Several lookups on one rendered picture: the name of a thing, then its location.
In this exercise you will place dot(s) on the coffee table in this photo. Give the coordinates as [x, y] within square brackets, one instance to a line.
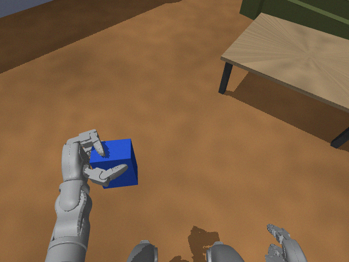
[303, 59]

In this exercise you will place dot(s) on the carton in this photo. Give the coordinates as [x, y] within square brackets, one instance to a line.
[117, 152]

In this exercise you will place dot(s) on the sofa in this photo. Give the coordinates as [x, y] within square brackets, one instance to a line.
[329, 16]

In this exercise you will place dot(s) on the left robot hand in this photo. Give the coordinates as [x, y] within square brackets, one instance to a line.
[75, 160]

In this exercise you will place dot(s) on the right robot hand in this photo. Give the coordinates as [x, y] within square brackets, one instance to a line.
[290, 251]

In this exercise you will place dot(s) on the left robot arm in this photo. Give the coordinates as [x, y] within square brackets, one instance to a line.
[69, 240]

